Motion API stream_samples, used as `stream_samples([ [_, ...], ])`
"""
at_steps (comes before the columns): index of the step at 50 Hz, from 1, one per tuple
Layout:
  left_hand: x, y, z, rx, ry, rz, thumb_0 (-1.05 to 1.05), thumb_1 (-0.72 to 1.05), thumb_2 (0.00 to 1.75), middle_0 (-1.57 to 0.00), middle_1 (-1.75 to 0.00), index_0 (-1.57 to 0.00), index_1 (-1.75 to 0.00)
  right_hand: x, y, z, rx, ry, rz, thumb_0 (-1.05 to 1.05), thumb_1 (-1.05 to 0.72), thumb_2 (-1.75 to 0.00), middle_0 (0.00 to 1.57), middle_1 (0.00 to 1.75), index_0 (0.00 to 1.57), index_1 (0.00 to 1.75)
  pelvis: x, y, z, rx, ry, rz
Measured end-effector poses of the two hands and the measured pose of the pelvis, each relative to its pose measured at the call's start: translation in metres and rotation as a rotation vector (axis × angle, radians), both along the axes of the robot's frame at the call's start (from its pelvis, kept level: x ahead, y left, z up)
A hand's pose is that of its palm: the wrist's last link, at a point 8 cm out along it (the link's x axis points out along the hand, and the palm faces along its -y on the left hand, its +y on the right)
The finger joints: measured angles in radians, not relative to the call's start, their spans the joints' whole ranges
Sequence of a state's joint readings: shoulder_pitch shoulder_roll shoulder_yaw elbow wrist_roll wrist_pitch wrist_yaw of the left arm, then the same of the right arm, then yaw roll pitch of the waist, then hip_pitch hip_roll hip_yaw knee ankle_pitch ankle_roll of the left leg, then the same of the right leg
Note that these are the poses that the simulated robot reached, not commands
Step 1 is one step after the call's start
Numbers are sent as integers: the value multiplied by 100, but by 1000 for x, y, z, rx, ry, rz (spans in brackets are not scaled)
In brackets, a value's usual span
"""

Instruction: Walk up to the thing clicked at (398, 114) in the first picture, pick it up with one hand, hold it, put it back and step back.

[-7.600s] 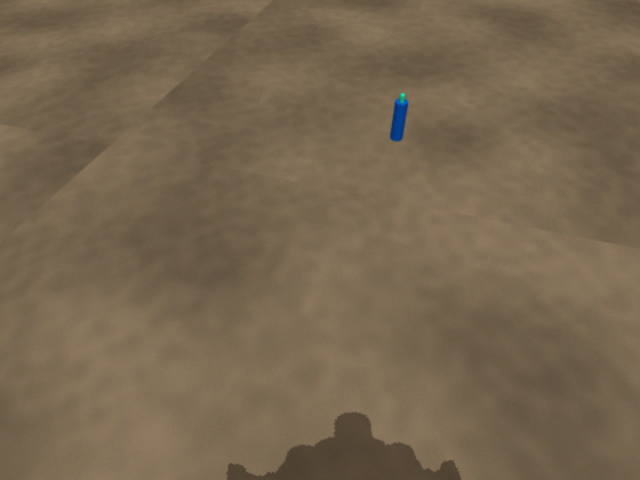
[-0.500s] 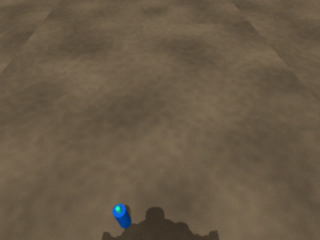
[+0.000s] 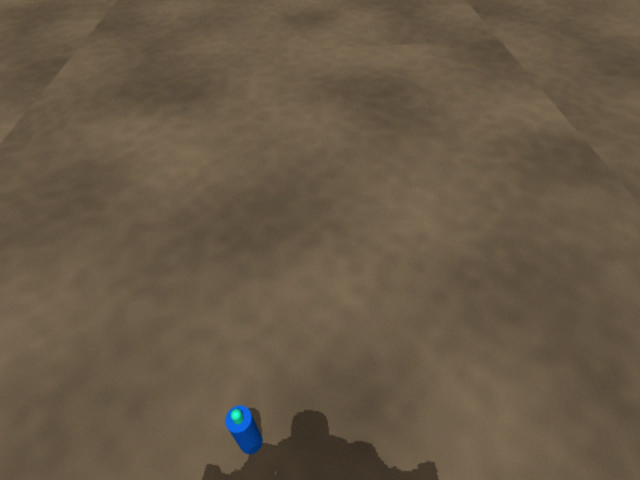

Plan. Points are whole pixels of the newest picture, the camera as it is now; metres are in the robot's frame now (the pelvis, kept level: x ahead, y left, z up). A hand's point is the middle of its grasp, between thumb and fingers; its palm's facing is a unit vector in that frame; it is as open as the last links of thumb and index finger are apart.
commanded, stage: stand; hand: left
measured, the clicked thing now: (243, 428) +0.38 +0.23 -0.65
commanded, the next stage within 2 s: go down in 0.44 s
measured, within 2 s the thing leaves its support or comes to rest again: neither
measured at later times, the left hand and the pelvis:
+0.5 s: hand out of the picture +0.08 +0.25 -0.15, palm faces -0.02 -0.94 -0.35, open 7.3 cm; pelvis +0.00 +0.00 +0.00, yaw +0 degrees
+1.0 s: hand out of the picture +0.14 +0.27 -0.17, palm faces +0.05 -0.94 -0.34, open 15.4 cm; pelvis -0.01 +0.01 -0.03, yaw +1 degrees
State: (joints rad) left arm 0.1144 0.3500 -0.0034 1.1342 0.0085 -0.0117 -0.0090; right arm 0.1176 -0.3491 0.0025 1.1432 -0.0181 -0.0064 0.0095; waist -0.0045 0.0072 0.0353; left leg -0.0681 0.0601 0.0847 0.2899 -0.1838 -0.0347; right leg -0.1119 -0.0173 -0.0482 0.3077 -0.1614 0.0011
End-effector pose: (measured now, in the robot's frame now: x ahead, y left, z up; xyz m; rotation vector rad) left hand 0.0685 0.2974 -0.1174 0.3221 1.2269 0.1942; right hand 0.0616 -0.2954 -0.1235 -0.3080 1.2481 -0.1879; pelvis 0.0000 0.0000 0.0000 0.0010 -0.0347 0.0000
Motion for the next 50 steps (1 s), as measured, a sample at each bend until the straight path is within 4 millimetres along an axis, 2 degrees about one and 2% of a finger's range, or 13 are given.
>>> stream_samples([
  [28, 5, 1, 1, 5, -6, 4, 0, 91, 90, -20, -30, -20, -30, 10, 1, 1, 1, -13, 7, 1, -91, -90, 21, 30, 20, 30, 5, 0, 0, 0, 1, 2],
  [30, 14, -1, 2, 0, -55, 30, 1, 89, 88, -19, -28, -18, -28, 14, 4, 2, -1, -59, 3, 1, -92, -91, 21, 29, 20, 29, 2, 0, -2, 0, 21, 15],
  [36, 55, 1, -5, -16, -134, 42, 1, 66, 66, -10, -15, -10, -15, 18, 24, -2, 27, -139, 14, 1, -96, -92, 20, 29, 20, 29, -9, -1, -10, 0, 98, 30],
  [39, 68, 6, -6, -11, -153, 25, 1, 50, 50, -8, -10, -8, -11, 16, 34, -4, 43, -162, 1, 1, -96, -92, 20, 30, 20, 30, -10, 0, -14, 0, 123, 26],
  [44, 68, 14, -7, -1, -134, 21, 0, 21, 29, -7, -6, -6, -7, 17, 46, -5, 60, -199, -15, 1, -94, -91, 20, 30, 20, 30, -7, 6, -19, -4, 145, 24],
  [50, 59, 21, -17, -4, -120, 34, 0, -11, 16, -8, -5, -7, -6, 29, 53, -8, 52, -268, 10, 1, -90, -90, 21, 30, 20, 30, -8, 13, -30, -13, 179, 25],
])
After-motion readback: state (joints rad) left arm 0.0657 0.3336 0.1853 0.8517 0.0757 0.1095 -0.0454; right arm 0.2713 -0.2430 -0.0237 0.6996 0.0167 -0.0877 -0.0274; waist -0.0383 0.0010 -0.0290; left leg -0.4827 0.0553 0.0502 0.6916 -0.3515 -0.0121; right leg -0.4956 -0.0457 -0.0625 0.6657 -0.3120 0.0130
